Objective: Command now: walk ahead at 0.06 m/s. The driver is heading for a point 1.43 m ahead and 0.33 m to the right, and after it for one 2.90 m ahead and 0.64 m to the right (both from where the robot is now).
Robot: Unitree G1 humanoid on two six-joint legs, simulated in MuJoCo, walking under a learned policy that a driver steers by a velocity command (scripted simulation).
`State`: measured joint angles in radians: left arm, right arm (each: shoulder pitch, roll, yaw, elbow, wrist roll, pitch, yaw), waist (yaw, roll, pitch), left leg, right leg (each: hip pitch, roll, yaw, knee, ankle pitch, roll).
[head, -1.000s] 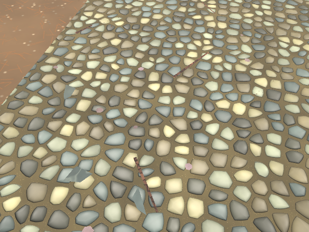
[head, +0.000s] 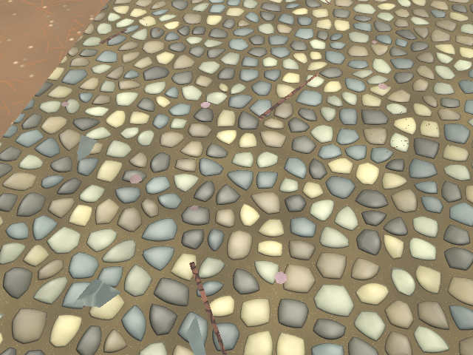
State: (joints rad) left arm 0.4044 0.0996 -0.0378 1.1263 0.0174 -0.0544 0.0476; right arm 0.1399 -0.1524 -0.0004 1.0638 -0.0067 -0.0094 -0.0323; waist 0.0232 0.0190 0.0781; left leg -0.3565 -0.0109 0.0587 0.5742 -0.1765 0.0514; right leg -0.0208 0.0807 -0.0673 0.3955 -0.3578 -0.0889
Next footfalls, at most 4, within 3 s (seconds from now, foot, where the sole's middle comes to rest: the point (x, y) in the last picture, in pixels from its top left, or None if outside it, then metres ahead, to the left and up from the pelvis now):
0.02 left None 0.11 0.09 -0.77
0.42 left None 0.22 0.11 -0.77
0.98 right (285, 341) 0.50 -0.08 -0.77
1.52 left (278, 227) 0.87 -0.07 -0.77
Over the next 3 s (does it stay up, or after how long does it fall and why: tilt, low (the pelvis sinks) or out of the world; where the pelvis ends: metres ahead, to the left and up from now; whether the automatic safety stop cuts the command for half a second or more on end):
stays up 1.32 -0.32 0.01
